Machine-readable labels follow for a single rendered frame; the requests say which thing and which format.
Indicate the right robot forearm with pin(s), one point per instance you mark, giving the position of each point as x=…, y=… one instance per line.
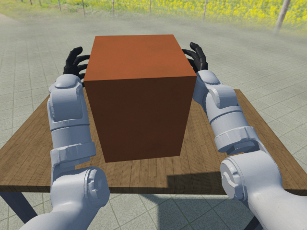
x=232, y=132

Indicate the left robot upper arm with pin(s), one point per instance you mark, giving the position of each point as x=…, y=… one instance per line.
x=76, y=198

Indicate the robot right hand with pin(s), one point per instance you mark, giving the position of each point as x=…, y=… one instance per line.
x=199, y=62

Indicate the left robot forearm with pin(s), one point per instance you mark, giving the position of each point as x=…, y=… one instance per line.
x=69, y=125

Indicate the right robot upper arm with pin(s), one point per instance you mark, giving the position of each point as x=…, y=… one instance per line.
x=254, y=179

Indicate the carton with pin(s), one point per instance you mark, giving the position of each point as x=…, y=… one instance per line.
x=140, y=89

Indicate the table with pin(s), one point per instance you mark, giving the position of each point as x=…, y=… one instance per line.
x=25, y=161

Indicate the robot left hand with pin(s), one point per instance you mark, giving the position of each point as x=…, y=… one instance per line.
x=72, y=62

